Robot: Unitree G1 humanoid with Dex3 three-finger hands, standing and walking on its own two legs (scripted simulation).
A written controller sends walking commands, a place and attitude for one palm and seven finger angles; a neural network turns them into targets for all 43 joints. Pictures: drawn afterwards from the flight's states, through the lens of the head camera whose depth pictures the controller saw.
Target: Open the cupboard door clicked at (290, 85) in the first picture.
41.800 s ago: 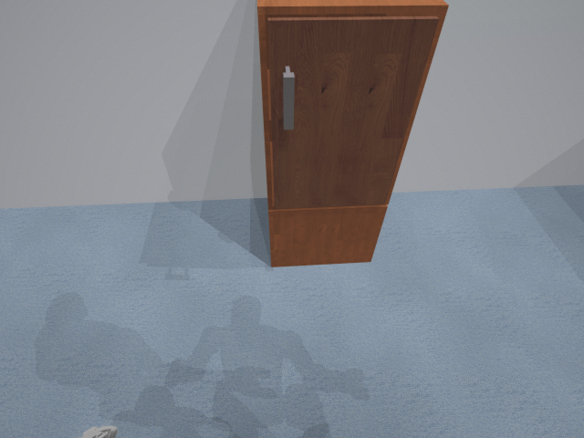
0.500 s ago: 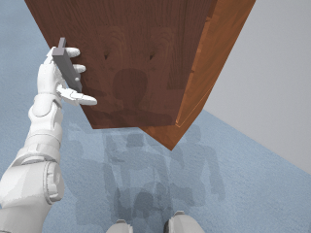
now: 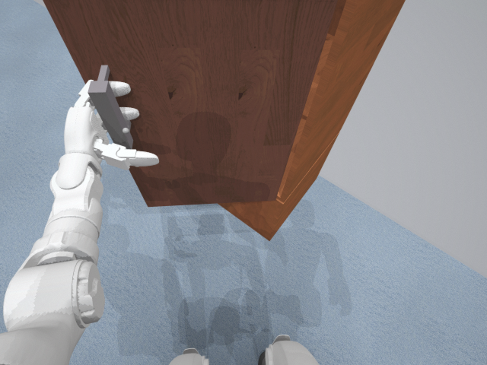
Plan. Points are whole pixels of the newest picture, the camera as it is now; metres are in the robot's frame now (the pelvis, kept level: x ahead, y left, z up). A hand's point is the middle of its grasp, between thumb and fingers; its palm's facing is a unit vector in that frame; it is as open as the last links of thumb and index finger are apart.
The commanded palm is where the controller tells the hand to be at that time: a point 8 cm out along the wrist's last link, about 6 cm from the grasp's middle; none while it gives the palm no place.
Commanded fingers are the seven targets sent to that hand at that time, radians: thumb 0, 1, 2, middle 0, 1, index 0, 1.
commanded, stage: close the thumb around the handle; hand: left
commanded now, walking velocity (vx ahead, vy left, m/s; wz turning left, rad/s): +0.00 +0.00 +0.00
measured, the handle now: (115, 110) +0.52 +0.20 +0.08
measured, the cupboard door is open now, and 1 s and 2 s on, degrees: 42 50 84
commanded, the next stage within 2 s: pull the door open along its arc in 0.54 s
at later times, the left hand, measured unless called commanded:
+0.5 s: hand (125, 130) +0.48 +0.18 +0.08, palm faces +0.05 -1.00 -0.01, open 5.9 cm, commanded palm +0.45 +0.22 +0.08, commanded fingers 0.00 0.90 0.90 -0.40 -1.35 -0.40 -1.35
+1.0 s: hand (127, 154) +0.43 +0.17 +0.08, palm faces +0.02 -1.00 +0.00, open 6.1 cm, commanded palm +0.36 +0.22 +0.08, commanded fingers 0.00 0.90 0.90 -0.40 -1.35 -0.40 -1.35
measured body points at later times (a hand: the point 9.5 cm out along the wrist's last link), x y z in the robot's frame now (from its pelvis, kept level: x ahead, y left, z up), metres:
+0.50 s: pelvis +0.00 +0.00 +0.00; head +0.10 +0.01 +0.44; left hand +0.47 +0.23 +0.09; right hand +0.02 -0.26 -0.12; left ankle -0.02 +0.10 -0.69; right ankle +0.03 -0.12 -0.69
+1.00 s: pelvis +0.01 +0.00 +0.01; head +0.08 +0.00 +0.45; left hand +0.42 +0.22 +0.09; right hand +0.06 -0.27 -0.11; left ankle -0.02 +0.10 -0.69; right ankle +0.03 -0.12 -0.69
